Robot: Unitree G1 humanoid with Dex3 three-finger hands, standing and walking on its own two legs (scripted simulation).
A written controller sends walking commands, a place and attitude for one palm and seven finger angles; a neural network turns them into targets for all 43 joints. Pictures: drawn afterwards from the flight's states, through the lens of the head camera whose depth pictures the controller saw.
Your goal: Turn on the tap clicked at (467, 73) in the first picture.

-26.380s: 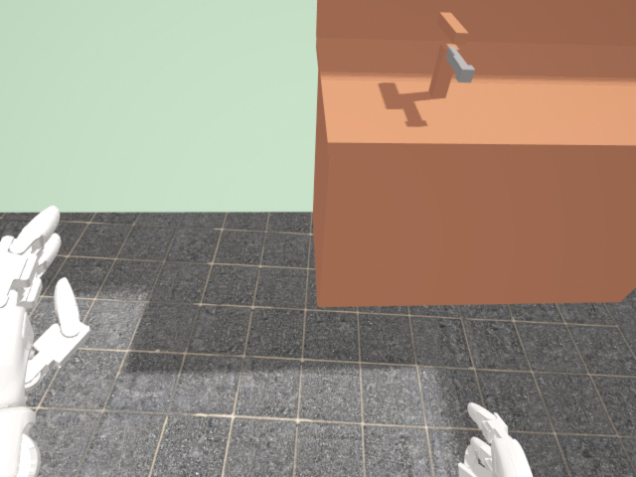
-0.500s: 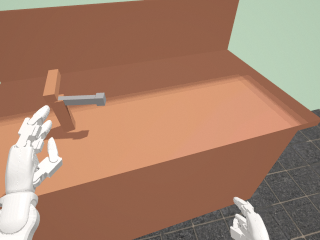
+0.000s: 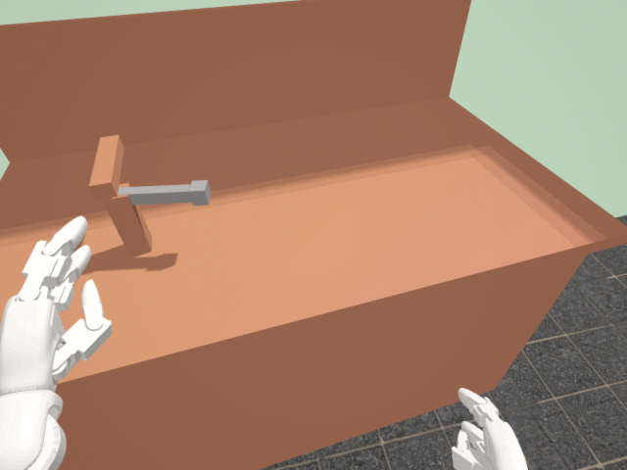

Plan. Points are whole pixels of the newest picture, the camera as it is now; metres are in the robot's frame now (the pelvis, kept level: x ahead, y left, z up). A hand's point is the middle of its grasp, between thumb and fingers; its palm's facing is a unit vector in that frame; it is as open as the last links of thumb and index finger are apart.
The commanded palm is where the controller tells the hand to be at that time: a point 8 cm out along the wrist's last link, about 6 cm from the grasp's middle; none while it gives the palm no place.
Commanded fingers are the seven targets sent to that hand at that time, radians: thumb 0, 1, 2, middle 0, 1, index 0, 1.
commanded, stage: step back with the hand held close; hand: left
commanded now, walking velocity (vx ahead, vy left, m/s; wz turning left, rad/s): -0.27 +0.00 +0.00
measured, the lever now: (200, 192) +0.46 +0.24 +0.13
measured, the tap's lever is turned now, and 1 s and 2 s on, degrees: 76 76 76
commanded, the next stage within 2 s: stop stepping back and stand still in 1.20 s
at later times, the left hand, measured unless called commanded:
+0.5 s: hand (62, 364) +0.16 +0.26 +0.15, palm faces +0.37 -0.83 -0.42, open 7.4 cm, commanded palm +0.11 +0.30 +0.17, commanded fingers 0.00 0.90 0.90 -0.20 -0.30 -0.20 -0.30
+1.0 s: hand out of the picture +0.10 +0.29 +0.16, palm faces +0.44 -0.82 -0.37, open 7.4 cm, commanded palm +0.04 +0.31 +0.17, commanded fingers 0.00 0.90 0.90 -0.20 -0.30 -0.20 -0.30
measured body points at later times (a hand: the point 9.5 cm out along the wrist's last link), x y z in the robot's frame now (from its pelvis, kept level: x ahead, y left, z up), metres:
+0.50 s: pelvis -0.05 +0.02 -0.01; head -0.03 +0.03 +0.44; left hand +0.13 +0.31 +0.17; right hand +0.13 -0.21 -0.09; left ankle +0.02 +0.10 -0.74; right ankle +0.00 -0.10 -0.74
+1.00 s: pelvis -0.12 +0.03 -0.01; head -0.08 +0.06 +0.43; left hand +0.07 +0.33 +0.18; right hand +0.06 -0.18 -0.09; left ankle -0.03 +0.13 -0.74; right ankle -0.11 -0.11 -0.71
